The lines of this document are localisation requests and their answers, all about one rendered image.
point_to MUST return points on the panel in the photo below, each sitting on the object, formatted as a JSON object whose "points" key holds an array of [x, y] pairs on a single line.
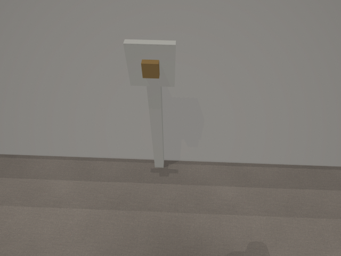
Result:
{"points": [[137, 50]]}

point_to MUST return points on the button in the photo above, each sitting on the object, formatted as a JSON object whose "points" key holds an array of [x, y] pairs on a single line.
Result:
{"points": [[150, 68]]}

